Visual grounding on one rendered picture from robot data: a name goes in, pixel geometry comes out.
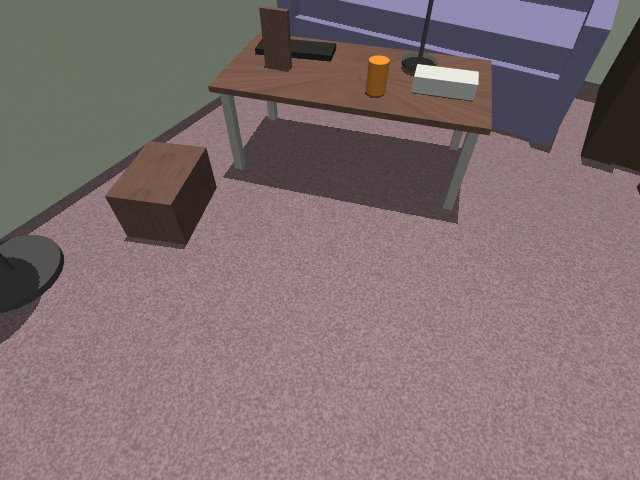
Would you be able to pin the desk lamp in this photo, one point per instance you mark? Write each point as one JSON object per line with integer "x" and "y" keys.
{"x": 410, "y": 60}

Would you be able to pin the coffee table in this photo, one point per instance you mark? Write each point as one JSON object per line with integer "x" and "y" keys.
{"x": 340, "y": 85}

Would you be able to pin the floor lamp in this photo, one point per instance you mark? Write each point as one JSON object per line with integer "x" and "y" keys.
{"x": 29, "y": 266}

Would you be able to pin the sofa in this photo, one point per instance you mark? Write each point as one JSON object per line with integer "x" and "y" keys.
{"x": 541, "y": 50}

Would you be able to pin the armchair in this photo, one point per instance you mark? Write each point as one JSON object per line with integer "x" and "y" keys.
{"x": 613, "y": 135}

